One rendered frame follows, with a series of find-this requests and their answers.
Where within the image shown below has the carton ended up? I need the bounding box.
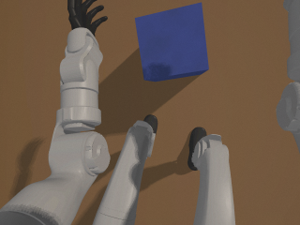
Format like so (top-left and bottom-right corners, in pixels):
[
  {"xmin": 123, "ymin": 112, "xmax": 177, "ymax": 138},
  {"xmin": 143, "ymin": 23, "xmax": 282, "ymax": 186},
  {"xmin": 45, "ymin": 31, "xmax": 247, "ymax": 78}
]
[{"xmin": 135, "ymin": 2, "xmax": 209, "ymax": 82}]

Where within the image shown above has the right robot shin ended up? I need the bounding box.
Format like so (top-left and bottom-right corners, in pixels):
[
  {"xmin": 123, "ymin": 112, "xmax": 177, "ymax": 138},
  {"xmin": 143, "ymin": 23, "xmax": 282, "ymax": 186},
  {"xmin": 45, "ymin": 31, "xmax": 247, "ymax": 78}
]
[{"xmin": 191, "ymin": 134, "xmax": 229, "ymax": 168}]

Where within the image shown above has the robot right upper arm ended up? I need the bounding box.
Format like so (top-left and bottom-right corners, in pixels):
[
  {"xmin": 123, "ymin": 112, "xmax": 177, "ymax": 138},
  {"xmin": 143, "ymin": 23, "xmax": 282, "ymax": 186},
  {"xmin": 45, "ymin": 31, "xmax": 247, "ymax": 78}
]
[{"xmin": 276, "ymin": 80, "xmax": 300, "ymax": 154}]

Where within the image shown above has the left robot forearm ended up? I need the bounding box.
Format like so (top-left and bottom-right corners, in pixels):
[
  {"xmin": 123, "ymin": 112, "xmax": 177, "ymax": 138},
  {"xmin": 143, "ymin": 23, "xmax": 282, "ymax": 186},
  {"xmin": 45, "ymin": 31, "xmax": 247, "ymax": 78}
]
[{"xmin": 48, "ymin": 27, "xmax": 103, "ymax": 164}]

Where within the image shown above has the right robot forearm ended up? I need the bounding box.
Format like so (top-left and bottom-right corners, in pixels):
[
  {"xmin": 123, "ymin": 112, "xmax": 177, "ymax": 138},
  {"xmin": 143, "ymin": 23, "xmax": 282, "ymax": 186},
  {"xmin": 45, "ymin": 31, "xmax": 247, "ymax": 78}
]
[{"xmin": 283, "ymin": 0, "xmax": 300, "ymax": 81}]

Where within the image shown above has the robot left hand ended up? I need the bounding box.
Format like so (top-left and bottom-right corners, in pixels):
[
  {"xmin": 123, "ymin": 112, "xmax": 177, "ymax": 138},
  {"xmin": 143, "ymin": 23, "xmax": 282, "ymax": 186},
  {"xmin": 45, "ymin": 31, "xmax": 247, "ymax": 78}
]
[{"xmin": 67, "ymin": 0, "xmax": 108, "ymax": 37}]

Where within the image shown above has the robot left upper arm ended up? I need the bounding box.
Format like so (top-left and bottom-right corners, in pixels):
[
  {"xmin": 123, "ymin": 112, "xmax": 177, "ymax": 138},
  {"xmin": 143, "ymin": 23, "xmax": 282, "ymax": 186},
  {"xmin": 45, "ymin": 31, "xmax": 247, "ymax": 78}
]
[{"xmin": 0, "ymin": 131, "xmax": 111, "ymax": 225}]

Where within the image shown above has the right robot foot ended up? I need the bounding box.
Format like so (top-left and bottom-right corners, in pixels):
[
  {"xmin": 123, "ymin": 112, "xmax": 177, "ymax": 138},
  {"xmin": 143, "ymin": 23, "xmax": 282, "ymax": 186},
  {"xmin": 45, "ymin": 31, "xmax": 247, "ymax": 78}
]
[{"xmin": 187, "ymin": 127, "xmax": 207, "ymax": 171}]

